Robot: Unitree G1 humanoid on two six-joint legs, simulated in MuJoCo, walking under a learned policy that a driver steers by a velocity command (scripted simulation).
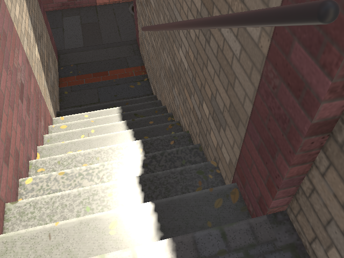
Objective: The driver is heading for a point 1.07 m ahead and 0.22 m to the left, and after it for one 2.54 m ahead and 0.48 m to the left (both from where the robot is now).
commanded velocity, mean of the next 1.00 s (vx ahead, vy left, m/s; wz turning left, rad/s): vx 0.16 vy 0.00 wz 0.00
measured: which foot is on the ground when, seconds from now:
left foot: down 0.00-0.22, up 0.24-0.48, down 0.50-1.00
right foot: up 0.00-0.20, down 0.22-1.00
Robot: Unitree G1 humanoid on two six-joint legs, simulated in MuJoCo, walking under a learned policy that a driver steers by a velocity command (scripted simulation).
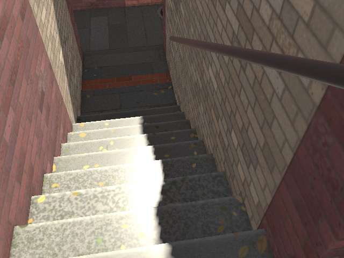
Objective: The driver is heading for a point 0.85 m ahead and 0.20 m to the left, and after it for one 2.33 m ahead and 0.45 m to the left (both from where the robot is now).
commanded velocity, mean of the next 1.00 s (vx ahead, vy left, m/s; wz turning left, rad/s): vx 0.13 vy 0.00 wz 0.00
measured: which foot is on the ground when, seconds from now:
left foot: down 0.00-0.82, up 0.84-1.00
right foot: down 0.00-1.00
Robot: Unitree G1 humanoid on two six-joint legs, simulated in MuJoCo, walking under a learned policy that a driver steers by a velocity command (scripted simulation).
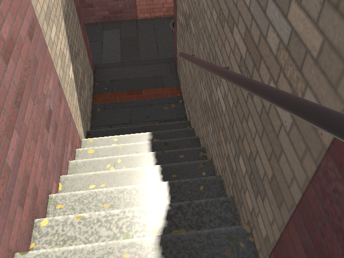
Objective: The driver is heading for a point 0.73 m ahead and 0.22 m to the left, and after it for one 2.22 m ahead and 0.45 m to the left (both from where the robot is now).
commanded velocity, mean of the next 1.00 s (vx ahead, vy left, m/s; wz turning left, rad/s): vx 0.48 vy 0.00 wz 0.06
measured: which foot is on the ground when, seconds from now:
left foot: up 0.00-0.24, down 0.26-0.66, up 0.68-1.00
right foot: down 0.00-0.28, up 0.30-0.62, down 0.64-1.00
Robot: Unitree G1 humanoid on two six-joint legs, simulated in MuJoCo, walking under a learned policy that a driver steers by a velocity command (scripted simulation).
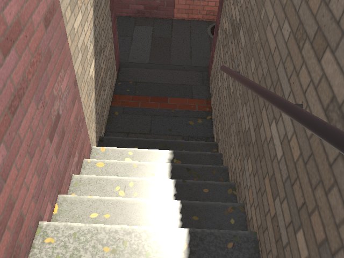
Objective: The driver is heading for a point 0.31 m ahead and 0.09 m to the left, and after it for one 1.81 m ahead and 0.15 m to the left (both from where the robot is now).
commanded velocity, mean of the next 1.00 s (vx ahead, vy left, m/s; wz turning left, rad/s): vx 0.18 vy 0.00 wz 0.28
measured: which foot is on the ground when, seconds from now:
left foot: up 0.00-0.12, down 0.14-1.00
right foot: down 0.00-0.12, up 0.14-0.74, down 0.76-1.00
